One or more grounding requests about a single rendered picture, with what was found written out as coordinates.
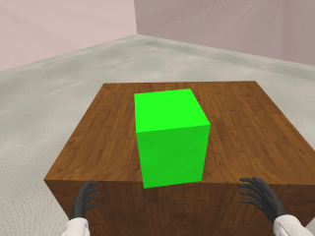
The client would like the robot right forearm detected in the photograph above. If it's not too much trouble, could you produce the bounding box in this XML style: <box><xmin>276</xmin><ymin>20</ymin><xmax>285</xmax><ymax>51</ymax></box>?
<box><xmin>274</xmin><ymin>214</ymin><xmax>314</xmax><ymax>236</ymax></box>

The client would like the right robot hand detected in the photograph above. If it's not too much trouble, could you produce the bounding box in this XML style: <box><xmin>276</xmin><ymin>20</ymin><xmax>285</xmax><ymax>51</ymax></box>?
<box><xmin>238</xmin><ymin>176</ymin><xmax>288</xmax><ymax>224</ymax></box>

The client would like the left robot hand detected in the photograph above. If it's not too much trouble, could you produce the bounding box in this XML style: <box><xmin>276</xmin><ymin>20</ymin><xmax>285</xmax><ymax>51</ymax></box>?
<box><xmin>69</xmin><ymin>180</ymin><xmax>99</xmax><ymax>220</ymax></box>

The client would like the robot left forearm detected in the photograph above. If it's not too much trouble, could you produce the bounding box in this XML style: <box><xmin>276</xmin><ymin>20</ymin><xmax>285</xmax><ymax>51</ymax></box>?
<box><xmin>61</xmin><ymin>217</ymin><xmax>91</xmax><ymax>236</ymax></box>

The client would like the carton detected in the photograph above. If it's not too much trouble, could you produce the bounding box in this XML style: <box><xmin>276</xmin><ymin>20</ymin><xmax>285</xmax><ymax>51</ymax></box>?
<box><xmin>134</xmin><ymin>88</ymin><xmax>211</xmax><ymax>189</ymax></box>

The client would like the pedestal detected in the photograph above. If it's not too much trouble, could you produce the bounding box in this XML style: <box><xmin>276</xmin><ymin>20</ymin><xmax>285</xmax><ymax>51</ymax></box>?
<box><xmin>43</xmin><ymin>81</ymin><xmax>315</xmax><ymax>236</ymax></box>

